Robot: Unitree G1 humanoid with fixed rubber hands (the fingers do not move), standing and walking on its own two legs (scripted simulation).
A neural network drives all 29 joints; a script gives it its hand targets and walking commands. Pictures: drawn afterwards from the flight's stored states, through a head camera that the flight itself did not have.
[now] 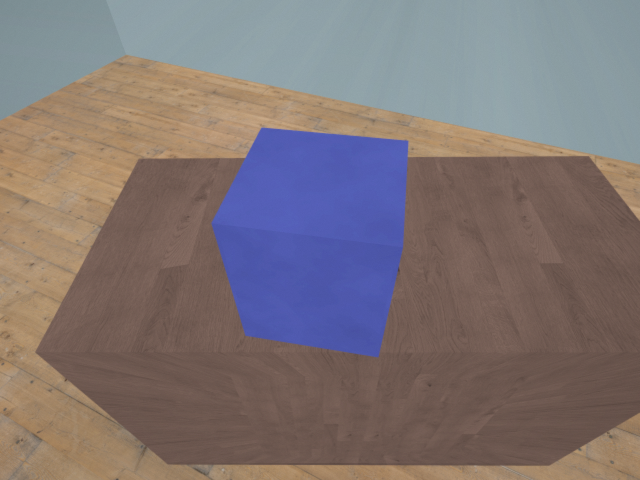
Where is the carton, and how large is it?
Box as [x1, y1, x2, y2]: [211, 127, 407, 356]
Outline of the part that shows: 261,127 211,223 245,335 378,356 402,249 407,141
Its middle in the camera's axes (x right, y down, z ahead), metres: +0.00 +0.00 +0.57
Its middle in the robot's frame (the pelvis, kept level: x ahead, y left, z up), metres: +0.45 +0.01 +0.05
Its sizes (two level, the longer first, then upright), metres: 0.210 0.200 0.250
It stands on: a pedestal, 0.69 m high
